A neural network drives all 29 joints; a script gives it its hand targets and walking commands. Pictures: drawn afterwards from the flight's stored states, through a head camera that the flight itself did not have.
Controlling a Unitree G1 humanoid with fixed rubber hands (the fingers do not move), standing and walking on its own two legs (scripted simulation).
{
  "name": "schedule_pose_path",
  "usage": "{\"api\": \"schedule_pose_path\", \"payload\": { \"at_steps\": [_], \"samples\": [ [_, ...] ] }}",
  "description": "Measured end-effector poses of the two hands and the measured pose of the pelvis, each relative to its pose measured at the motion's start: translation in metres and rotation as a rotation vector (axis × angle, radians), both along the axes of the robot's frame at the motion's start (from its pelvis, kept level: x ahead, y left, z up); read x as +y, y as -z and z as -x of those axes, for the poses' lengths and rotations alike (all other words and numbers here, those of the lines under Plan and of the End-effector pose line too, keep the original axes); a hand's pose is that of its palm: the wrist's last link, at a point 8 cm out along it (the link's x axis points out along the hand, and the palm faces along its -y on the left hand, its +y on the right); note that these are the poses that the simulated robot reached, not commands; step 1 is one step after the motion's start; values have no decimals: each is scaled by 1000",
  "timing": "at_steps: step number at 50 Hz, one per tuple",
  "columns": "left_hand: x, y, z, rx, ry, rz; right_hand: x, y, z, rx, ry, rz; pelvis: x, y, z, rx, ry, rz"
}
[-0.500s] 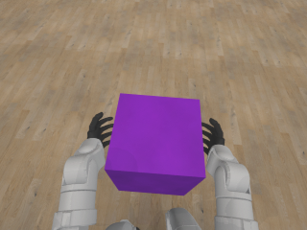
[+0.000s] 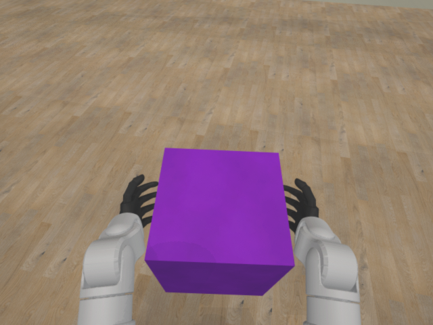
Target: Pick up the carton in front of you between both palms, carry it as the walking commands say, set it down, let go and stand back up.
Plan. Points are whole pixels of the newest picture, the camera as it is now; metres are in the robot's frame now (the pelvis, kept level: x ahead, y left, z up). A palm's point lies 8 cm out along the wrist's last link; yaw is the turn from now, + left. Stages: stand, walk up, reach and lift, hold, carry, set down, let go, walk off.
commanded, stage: carry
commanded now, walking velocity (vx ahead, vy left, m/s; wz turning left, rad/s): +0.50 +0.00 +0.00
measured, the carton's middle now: (217, 228) +0.31 +0.01 +0.00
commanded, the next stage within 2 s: none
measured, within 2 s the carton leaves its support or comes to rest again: neither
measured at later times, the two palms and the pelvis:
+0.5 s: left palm (154, 124) +0.52 +0.18 +0.08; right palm (285, 134) +0.50 -0.12 +0.08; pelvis +0.29 +0.04 -0.01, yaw -3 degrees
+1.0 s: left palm (188, 61) +0.81 +0.14 +0.09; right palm (286, 67) +0.81 -0.17 +0.08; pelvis +0.59 -0.01 -0.01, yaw -1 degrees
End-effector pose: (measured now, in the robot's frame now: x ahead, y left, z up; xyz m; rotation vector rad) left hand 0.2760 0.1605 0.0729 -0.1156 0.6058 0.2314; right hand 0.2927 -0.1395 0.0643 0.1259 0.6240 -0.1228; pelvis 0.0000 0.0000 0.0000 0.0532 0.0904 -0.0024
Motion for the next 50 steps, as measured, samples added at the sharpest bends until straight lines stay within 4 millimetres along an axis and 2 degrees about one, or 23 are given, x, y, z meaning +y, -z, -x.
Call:
{"api": "schedule_pose_path", "payload": {
  "at_steps": [5, 10, 16, 20, 28, 31, 34, 38, 43, 50],
  "samples": [
    [8, -6, -47, -14, 43, -7, 7, -7, -37, -15, 14, 33, 15, 7, -65, -12, 0, 25],
    [21, 8, -101, -29, 87, 15, 21, -3, -79, -29, 51, 65, 36, 28, -135, -29, 28, 33],
    [22, 11, -150, 86, 145, 15, 22, 2, -110, 88, 110, 60, 49, 14, -194, -24, 54, 59],
    [20, 4, -188, 94, 161, 14, 20, -7, -145, 98, 125, 63, 49, 6, -234, -24, 50, 72],
    [8, -11, -281, 12, 121, -1, 7, -20, -250, 15, 81, 63, 28, 11, -329, -29, 42, 60],
    [-5, -7, -323, -1, 108, -18, -5, -11, -296, 1, 65, 51, 14, 22, -373, -37, 32, 51],
    [-18, 4, -367, 7, 102, -45, -19, 5, -344, 7, 52, 33, -1, 35, -414, -42, 17, 68],
    [-26, 14, -403, 101, 78, -42, -26, 14, -389, 100, 23, 36, -13, 24, -451, -31, -4, 52],
    [-27, 7, -445, 132, 49, -36, -28, 8, -438, 130, -1, 36, -20, 9, -502, -27, 1, 35],
    [-25, -14, -537, 38, 76, -28, -26, -15, -520, 36, 31, 44, -12, 5, -587, -24, 11, 39]
  ]
}}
